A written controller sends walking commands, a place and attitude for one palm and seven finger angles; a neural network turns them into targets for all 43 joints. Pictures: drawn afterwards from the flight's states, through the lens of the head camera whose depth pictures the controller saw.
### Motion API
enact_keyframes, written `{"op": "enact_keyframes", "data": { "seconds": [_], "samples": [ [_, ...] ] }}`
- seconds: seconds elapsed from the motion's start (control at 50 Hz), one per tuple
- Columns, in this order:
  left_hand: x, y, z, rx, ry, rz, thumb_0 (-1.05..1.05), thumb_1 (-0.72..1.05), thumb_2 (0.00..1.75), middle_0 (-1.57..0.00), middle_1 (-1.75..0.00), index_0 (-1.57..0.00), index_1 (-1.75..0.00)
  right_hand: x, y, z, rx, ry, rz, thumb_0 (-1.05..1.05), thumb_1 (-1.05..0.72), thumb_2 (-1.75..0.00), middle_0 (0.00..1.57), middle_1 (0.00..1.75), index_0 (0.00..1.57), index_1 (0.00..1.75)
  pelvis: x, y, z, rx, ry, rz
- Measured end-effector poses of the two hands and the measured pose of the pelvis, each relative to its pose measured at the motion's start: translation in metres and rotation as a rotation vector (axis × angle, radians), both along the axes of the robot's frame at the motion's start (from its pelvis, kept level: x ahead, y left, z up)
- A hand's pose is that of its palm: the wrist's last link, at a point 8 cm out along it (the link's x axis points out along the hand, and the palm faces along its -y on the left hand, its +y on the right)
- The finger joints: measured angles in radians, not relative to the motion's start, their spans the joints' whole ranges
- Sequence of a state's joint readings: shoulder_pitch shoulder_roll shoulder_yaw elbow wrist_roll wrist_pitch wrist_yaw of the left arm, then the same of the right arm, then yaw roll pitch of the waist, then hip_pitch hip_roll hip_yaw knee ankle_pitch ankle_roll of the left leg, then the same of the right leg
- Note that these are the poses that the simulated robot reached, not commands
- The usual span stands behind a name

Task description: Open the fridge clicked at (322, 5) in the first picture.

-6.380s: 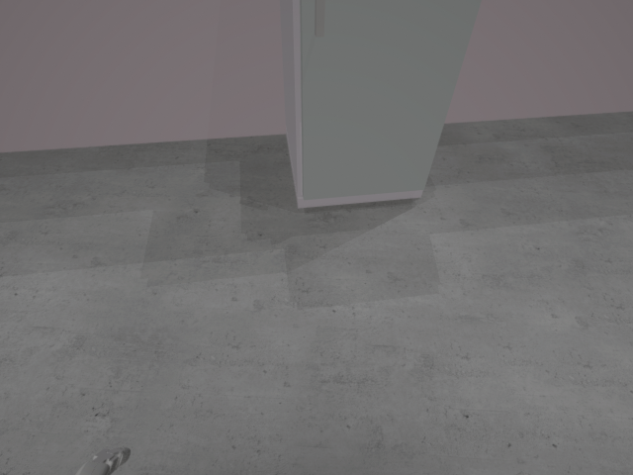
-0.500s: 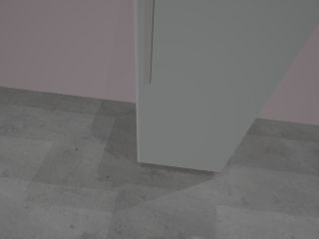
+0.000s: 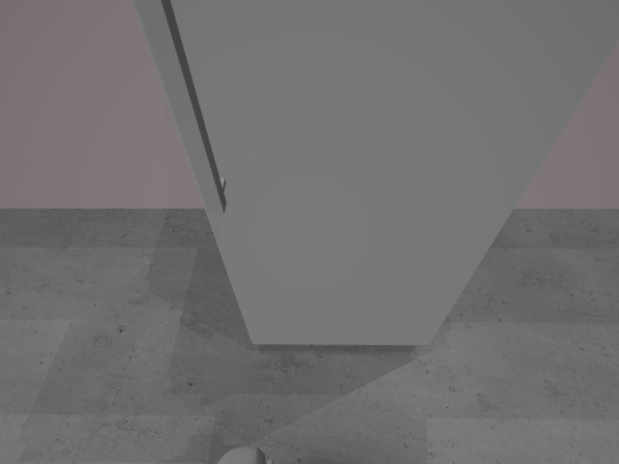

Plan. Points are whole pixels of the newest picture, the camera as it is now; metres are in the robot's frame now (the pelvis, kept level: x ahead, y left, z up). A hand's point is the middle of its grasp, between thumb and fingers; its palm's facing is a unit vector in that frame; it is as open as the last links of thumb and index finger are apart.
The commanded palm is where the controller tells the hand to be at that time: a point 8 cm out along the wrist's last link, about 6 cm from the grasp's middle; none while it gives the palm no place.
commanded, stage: come to a stop and stand still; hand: left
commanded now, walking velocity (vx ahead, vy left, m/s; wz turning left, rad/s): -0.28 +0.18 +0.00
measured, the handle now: (187, 87) +0.49 +0.16 +0.23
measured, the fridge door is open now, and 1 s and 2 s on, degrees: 0 0 0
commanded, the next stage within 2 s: none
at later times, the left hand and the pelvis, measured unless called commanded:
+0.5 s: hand out of the picture +0.01 +0.24 -0.17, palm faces +0.04 -0.98 -0.19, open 7.4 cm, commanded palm none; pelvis -0.01 +0.05 +0.01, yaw -2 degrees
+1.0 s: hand out of the picture -0.05 +0.17 -0.17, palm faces +0.03 -0.99 -0.14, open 7.4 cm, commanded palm none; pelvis -0.03 +0.02 +0.01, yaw -1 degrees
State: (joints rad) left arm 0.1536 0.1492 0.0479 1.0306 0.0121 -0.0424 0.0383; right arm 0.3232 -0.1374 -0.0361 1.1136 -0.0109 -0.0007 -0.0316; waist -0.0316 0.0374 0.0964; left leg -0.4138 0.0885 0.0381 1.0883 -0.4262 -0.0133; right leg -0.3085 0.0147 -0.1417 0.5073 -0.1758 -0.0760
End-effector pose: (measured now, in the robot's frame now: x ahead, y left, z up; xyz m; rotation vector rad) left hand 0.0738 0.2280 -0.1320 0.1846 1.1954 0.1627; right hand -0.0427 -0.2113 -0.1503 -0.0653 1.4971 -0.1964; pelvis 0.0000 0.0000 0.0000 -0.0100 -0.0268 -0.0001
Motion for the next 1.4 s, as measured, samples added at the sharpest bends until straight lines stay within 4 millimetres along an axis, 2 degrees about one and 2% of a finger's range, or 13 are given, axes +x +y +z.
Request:
{"op": "enact_keyframes", "data": {
  "seconds": [0.08,0.14,0.22,0.28,0.38,0.52,0.6,0.74,0.92,1.02,1.14,1.28,1.4],
  "samples": [
    [-0.006,0.009,0.002,0.015,0.053,0.006,-0.01,0.95,0.90,-0.20,-0.30,-0.20,-0.30,0.062,-0.004,0.002,-0.018,-0.120,0.035,0.00,-0.91,-0.90,0.20,0.30,0.19,0.29,0.008,0.004,0.002,0.004,0.011,-0.006],
    [-0.011,0.017,-0.001,0.008,0.066,0.030,-0.01,0.94,0.90,-0.20,-0.30,-0.20,-0.30,0.093,-0.007,0.005,-0.047,-0.170,0.069,0.01,-0.93,-0.90,0.20,0.30,0.19,0.29,0.011,0.013,0.002,0.002,0.010,-0.005],
    [-0.020,0.032,-0.009,-0.012,0.074,0.061,0.00,0.92,0.90,-0.20,-0.30,-0.20,-0.30,0.122,0.001,0.012,-0.079,-0.233,0.106,0.01,-0.93,-0.90,0.20,0.30,0.19,0.29,0.011,0.027,-0.002,-0.004,0.004,0.003],
    [-0.027,0.044,-0.021,-0.035,0.086,0.078,0.00,0.92,0.90,-0.20,-0.30,-0.20,-0.30,0.130,0.014,0.018,-0.099,-0.272,0.126,0.00,-0.92,-0.90,0.20,0.30,0.19,0.29,0.008,0.038,-0.006,0.000,-0.006,0.006],
    [-0.045,0.055,-0.018,-0.048,0.127,0.076,0.00,0.91,0.90,-0.20,-0.30,-0.20,-0.30,0.126,0.035,0.031,-0.100,-0.296,0.141,0.00,-0.92,-0.90,0.20,0.30,0.19,0.29,0.000,0.048,0.004,-0.007,-0.002,-0.012],
    [-0.077,0.058,-0.009,-0.045,0.200,0.043,0.00,0.91,0.90,-0.20,-0.30,-0.19,-0.30,0.105,0.038,0.035,-0.086,-0.304,0.098,0.00,-0.92,-0.90,0.20,0.30,0.20,0.30,-0.014,0.050,0.011,-0.014,0.022,-0.039],
    [-0.088,0.050,-0.004,-0.032,0.219,0.017,0.00,0.91,0.90,-0.20,-0.30,-0.19,-0.30,0.075,0.026,0.030,-0.079,-0.277,0.052,-0.01,-0.92,-0.90,0.20,0.30,0.20,0.30,-0.025,0.043,0.012,-0.011,0.027,-0.041],
    [-0.107,0.020,0.002,-0.014,0.180,0.019,0.00,0.91,0.90,-0.19,-0.30,-0.19,-0.30,0.003,-0.001,0.010,-0.039,-0.127,0.009,0.00,-0.91,-0.90,0.20,0.30,0.20,0.30,-0.039,0.020,0.009,0.009,0.009,-0.028],
    [-0.126,-0.009,-0.007,-0.075,0.216,0.050,0.00,0.91,0.90,-0.20,-0.30,-0.20,-0.30,-0.048,0.004,0.008,-0.020,0.014,0.015,0.00,-0.91,-0.90,0.20,0.30,0.19,0.29,-0.033,0.015,0.007,-0.004,-0.008,-0.020],
    [-0.127,-0.010,-0.012,-0.098,0.248,0.053,0.00,0.91,0.90,-0.20,-0.30,-0.20,-0.30,-0.048,0.018,0.012,-0.019,0.033,0.012,0.00,-0.91,-0.90,0.20,0.30,0.19,0.29,-0.033,0.020,0.007,0.005,-0.010,-0.025],
    [-0.122,0.002,-0.014,-0.089,0.242,0.033,0.00,0.91,0.90,-0.20,-0.30,-0.20,-0.30,-0.029,0.033,0.012,-0.011,-0.016,0.026,0.00,-0.91,-0.90,0.20,0.30,0.19,0.29,-0.034,0.029,0.007,0.002,-0.012,-0.020],
    [-0.106,0.042,-0.010,-0.013,0.117,0.023,0.00,0.91,0.90,-0.20,-0.30,-0.20,-0.30,0.009,0.026,0.009,-0.068,-0.192,0.067,0.02,-0.93,-0.90,0.20,0.30,0.20,0.30,-0.042,0.044,-0.001,-0.011,-0.009,-0.008],
    [-0.098,0.073,-0.007,0.029,0.026,0.004,0.00,0.91,0.90,-0.20,-0.30,-0.20,-0.30,0.033,0.019,0.020,-0.114,-0.326,0.088,0.01,-0.92,-0.90,0.20,0.30,0.20,0.30,-0.058,0.053,-0.004,-0.016,-0.031,-0.015]
  ]
}}
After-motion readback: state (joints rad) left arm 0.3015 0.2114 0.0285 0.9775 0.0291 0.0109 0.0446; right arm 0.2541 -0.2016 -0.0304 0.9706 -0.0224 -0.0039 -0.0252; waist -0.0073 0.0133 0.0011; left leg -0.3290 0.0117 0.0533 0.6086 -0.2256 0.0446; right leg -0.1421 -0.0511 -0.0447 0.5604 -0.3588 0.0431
